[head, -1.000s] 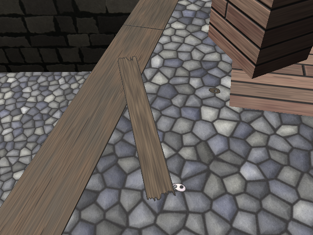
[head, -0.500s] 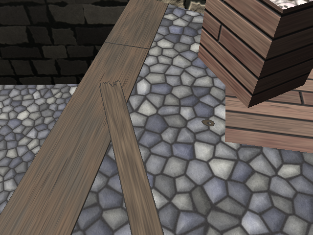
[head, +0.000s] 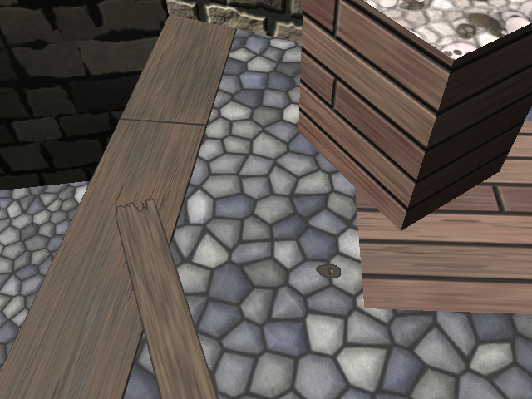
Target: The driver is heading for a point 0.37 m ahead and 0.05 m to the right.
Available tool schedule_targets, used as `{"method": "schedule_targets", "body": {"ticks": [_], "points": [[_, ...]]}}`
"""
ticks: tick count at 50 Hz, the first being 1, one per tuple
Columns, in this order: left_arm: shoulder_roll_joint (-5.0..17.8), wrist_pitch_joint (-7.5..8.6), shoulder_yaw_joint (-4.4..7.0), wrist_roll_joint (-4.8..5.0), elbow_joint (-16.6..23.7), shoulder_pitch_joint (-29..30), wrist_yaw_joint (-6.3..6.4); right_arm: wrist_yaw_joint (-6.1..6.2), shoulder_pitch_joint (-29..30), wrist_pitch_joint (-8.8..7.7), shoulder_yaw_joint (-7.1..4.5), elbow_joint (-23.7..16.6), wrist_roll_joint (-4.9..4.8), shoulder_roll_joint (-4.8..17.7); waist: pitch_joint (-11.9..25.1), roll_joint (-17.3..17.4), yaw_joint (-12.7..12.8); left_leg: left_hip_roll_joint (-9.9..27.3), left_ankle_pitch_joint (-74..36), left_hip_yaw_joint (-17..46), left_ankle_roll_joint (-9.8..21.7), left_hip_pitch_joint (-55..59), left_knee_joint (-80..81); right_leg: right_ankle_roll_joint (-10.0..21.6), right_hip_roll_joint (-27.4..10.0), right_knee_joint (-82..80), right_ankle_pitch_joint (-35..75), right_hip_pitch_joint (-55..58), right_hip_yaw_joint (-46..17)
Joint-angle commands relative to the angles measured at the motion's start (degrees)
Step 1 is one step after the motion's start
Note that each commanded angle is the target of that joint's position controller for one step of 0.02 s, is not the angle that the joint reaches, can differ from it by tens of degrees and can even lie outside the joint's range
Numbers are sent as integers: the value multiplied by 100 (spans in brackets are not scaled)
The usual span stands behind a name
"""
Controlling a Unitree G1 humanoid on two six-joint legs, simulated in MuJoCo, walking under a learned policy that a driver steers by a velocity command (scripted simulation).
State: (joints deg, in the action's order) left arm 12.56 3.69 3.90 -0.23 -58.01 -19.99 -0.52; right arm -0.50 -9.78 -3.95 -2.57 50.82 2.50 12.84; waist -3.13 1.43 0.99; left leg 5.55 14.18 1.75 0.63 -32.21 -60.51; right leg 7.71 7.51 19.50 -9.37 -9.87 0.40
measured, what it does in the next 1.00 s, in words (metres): walks ahead: left foot, then right foot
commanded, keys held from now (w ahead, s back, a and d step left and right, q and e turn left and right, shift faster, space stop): w+e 0.24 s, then no key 0.76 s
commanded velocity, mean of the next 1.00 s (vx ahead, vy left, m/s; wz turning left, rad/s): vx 0.23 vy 0.00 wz -0.25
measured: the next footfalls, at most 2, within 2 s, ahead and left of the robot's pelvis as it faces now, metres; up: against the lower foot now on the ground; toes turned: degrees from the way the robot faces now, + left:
left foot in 0.32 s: +0.37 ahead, +0.12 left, +0.00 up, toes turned -10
right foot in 0.74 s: +0.32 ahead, -0.09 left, +0.00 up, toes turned -12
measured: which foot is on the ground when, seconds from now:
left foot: up 0.00-0.30, down 0.32-1.00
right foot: down 0.00-0.32, up 0.34-0.72, down 0.74-1.00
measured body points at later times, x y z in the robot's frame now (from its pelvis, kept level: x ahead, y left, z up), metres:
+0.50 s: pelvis +0.25 +0.05 +0.00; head +0.30 +0.06 +0.45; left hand +0.37 +0.31 -0.15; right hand +0.31 -0.22 -0.11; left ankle +0.33 +0.12 -0.74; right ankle +0.16 -0.06 -0.66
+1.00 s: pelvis +0.30 +0.02 +0.00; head +0.30 +0.02 +0.45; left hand +0.41 +0.24 -0.14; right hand +0.26 -0.21 -0.15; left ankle +0.33 +0.12 -0.74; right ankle +0.28 -0.08 -0.74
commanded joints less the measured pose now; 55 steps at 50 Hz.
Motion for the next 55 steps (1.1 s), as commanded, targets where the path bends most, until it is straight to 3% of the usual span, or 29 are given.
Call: {"method": "schedule_targets", "body": {"ticks": [1, 5, 10, 12, 13, 14, 15, 16, 17, 18, 19, 20, 21, 22, 27, 31, 34, 36, 37, 38, 39, 40, 41, 43, 47, 55], "points": [[758, 107, 131, 27, 359, -133, 29, -21, 27, 105, -66, -381, 10, 340, -54, -368, -129, 16, -592, -199, -245, -338, 595, 723, -1445, -1047, 1258, -195, -1519], [770, 61, 136, 12, 376, -648, 31, -57, 914, 117, -36, -756, -32, 355, -5, -500, 220, -121, -1311, -197, -313, -647, 1518, 503, -1365, -855, 1646, 380, -1608], [879, 10, 163, -72, 470, -986, 107, -88, 1719, 51, 35, -1184, -95, 412, 0, -590, 473, -381, -1209, -166, -240, -678, 2352, 515, -1484, -389, 2262, 1115, -1898], [982, 6, 199, -92, 572, -836, 159, -81, 1593, -6, 23, -1252, -123, 527, 33, -656, 323, -448, -1034, -69, -135, -183, 2785, 381, -1557, -150, 2459, 1145, -2050], [1037, 5, 216, -93, 620, -643, 177, -53, 1230, -45, 4, -1167, -121, 588, 73, -681, 127, -550, -903, -113, -39, 370, 3067, 220, -1491, 111, 2957, 1022, -1931], [1061, 24, 227, -83, 642, -567, 170, 0, 687, -100, -45, -989, -108, 703, 307, -655, -49, -737, -887, -211, 77, 1132, 3267, 52, -1338, 654, 3784, 961, -1817], [1043, 65, 222, -19, 647, -498, 134, 64, -55, -195, -92, -782, -74, 813, 694, -467, -396, -683, -1549, -258, 225, 2124, 3702, -129, -1034, 1596, 4011, 806, -1557], [802, 117, 159, 75, 822, -494, 113, 140, -869, -289, -157, -700, 55, 1111, 1423, -169, -651, 309, -2363, 527, 464, 3577, 3475, -266, -738, 2900, 2510, -44, -1422], [147, 68, 42, 322, 856, -1469, 183, 127, -1115, -234, -275, -737, 144, 1644, 2424, 1310, -287, 2266, -5077, 2623, 1374, 5265, 3068, -485, 175, 4876, -2394, -1566, -704], [774, -17, 136, 101, 739, -1623, 245, 85, -1014, -112, -291, -767, -85, 1413, 2643, 871, -219, 2233, -4885, 3434, 1686, 4836, 3368, -450, -50, 5566, -2487, -1899, -733], [799, -78, 163, -10, 698, -1134, 232, 76, -527, -98, -149, -843, -136, 863, 1722, 269, -115, 1858, -4653, 2568, 1547, 3957, 3586, -512, -268, 5610, -1965, -1978, -793], [709, -94, 137, -73, 793, -643, 190, 67, -245, -110, -24, -828, -136, 484, 1108, 54, -114, 1473, -4826, 1777, 1321, 3348, 3734, -575, -408, 5279, -1703, -2053, -734], [628, -138, 128, -98, 842, -396, 135, 79, -268, -130, 35, -745, -133, 354, 862, 216, -109, 1186, -5018, 1280, 1138, 3053, 3894, -624, -527, 4975, -1574, -2021, -759], [549, -225, 113, -136, 841, -405, 75, 97, -306, -145, 50, -645, -162, 368, 749, 444, -9, 975, -5003, 949, 1040, 2724, 4061, -683, -566, 4716, -1471, -1799, -725], [365, -437, 26, -132, 781, -331, 32, 69, -280, -224, 70, -446, -127, 554, 921, 489, 269, 758, -5274, 236, 1105, 2133, 4245, -791, -483, 3620, -1062, -1116, -502], [314, -517, -112, -104, 805, 275, 62, 51, -433, -108, 81, -291, -137, 652, 860, 736, 98, 612, -4030, 71, 1018, 1815, 4360, -804, -651, 2310, -649, -496, -159], [367, -519, -165, -92, 774, 518, 113, 64, -588, 47, 65, -194, -148, 728, 724, 633, -10, 661, -2376, 341, 1006, 1704, 4328, -752, -682, 1526, -643, -150, -32], [384, -448, -210, -136, 715, 562, 164, 101, -614, 151, 90, -153, -162, 670, 460, 302, 67, 527, -1023, 439, 705, 1307, 4198, -636, -776, 314, -74, 430, -146], [570, -383, -197, -183, 692, 508, 210, 105, -721, 164, 126, -157, -142, 558, 440, 24, 26, 411, -545, 461, 459, 1055, 4083, -560, -1244, 24, 308, 796, -691], [913, -316, -166, -213, 714, 500, 254, 77, -1023, 174, 132, -188, -127, 409, 425, -573, -261, -46, 105, 87, 255, 943, 3680, -421, -2016, -116, 1143, 881, -1487], [810, -315, -191, -28, 588, 769, 238, 108, -1433, 262, 209, 72, -240, 88, 372, -1092, -461, -318, 350, -185, 158, 1883, 3965, -93, -2139, -282, 652, -276, -1511], [541, -292, -249, 0, 614, 999, 200, 137, -1305, 309, 182, 179, -207, 273, 91, -870, -427, -284, -4, -117, 87, 2279, 4048, -237, -1799, -419, -68, -691, -1367], [464, -275, -264, 1, 560, 1002, 185, 139, -1138, 324, 134, 203, -183, 411, -50, -781, -329, -247, -241, -69, 82, 2339, 4067, -388, -1544, -441, -343, -775, -1182], [479, -261, -265, 7, 384, 796, 225, 115, -1056, 331, 102, 276, -172, 474, -60, -656, -273, -113, -474, 19, 121, 2333, 4102, -470, -1319, -425, -293, -576, -983], [432, -237, -259, 16, 160, 620, 238, 149, -1039, 290, 143, 508, -181, 311, 44, -253, -197, -60, -528, 56, 104, 2197, 4227, -425, -1298, -238, 230, -123, -879], [383, -246, -285, 10, -183, 473, 270, 206, -1025, 329, 169, 861, -182, 221, 62, -136, -171, -15, -657, 75, 121, 2362, 4225, -421, -1250, -215, 409, -72, -785]]}}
